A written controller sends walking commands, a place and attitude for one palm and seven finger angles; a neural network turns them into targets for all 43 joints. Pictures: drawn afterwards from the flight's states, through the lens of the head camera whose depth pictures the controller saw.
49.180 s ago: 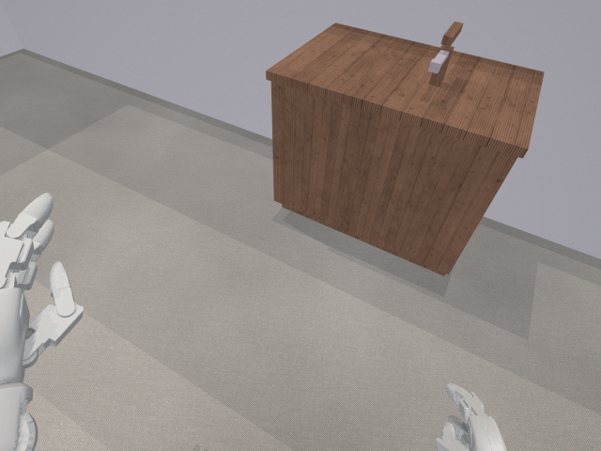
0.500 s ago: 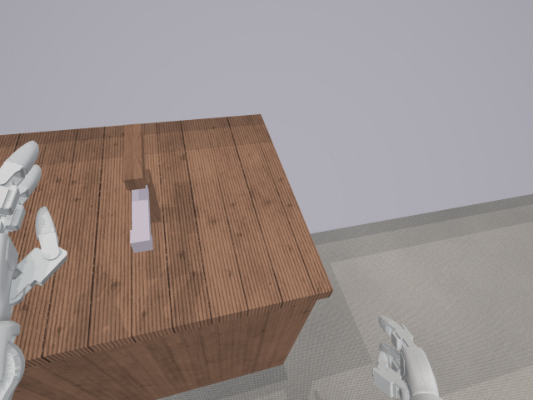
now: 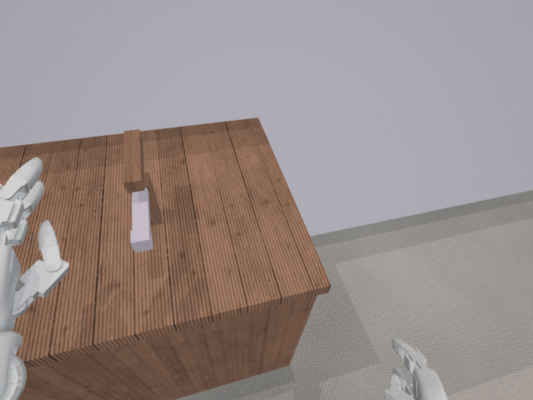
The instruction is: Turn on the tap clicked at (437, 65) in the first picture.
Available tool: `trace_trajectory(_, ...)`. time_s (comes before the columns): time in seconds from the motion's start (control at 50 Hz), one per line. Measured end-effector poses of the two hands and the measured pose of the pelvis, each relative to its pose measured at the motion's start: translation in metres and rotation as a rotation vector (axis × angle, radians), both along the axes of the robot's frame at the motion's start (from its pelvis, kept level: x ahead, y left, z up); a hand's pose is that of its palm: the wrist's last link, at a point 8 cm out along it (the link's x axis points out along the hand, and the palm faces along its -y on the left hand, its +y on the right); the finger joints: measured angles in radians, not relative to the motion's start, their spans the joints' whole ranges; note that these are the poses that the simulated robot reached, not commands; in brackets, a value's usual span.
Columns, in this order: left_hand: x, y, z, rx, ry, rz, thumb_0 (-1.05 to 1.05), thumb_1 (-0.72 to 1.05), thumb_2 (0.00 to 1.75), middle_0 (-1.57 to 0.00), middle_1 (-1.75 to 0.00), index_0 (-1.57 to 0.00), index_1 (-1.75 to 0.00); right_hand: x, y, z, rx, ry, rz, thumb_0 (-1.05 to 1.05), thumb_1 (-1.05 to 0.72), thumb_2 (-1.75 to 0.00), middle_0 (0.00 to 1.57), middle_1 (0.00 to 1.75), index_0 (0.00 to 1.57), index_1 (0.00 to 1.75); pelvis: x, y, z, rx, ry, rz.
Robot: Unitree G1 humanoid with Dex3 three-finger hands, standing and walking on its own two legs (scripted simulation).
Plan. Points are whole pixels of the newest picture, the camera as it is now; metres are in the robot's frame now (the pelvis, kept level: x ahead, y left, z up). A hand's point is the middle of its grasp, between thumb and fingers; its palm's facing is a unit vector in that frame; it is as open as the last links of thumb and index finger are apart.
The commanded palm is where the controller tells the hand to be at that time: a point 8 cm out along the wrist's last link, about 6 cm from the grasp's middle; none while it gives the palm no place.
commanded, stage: look again from close up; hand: left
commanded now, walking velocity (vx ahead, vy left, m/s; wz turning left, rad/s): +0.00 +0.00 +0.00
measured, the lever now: (141, 240) +0.34 +0.23 +0.03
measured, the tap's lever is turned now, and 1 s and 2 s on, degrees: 0 0 0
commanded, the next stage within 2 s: come to a stop and stand still in 0.10 s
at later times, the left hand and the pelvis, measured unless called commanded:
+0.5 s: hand (58, 240) +0.24 +0.26 +0.17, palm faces +0.41 -0.78 -0.46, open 7.4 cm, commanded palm +0.16 +0.26 +0.17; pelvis +0.00 -0.02 +0.00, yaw +0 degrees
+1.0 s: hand (66, 249) +0.24 +0.25 +0.16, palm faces +0.39 -0.87 -0.31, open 7.4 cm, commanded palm +0.17 +0.28 +0.17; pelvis +0.01 +0.00 +0.00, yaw +0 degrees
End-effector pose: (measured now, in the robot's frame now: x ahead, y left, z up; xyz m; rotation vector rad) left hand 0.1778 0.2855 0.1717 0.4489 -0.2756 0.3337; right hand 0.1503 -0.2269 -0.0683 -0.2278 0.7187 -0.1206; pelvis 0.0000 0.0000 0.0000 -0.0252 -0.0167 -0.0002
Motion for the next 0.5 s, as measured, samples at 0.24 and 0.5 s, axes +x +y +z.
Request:
trace_trajectory(0.24,0.0,-0.012,-0.001,-0.018,0.012,0.008,0.01,0.89,0.9,-0.21,-0.3,-0.21,-0.31,0.012,-0.012,0.005,-0.005,-0.031,0.004,0.01,-0.91,-0.9,0.2,0.3,0.2,0.3,0.001,-0.011,0.001,0.001,0.002,0.001)
trace_trajectory(0.5,0.021,0.007,0.016,0.127,-0.04,0.028,0.01,0.88,0.9,-0.21,-0.3,-0.21,-0.31,0.017,-0.013,0.0,-0.03,0.009,0.063,0.01,-0.91,-0.9,0.2,0.3,0.2,0.29,0.0,-0.018,0.0,0.001,0.024,0.005)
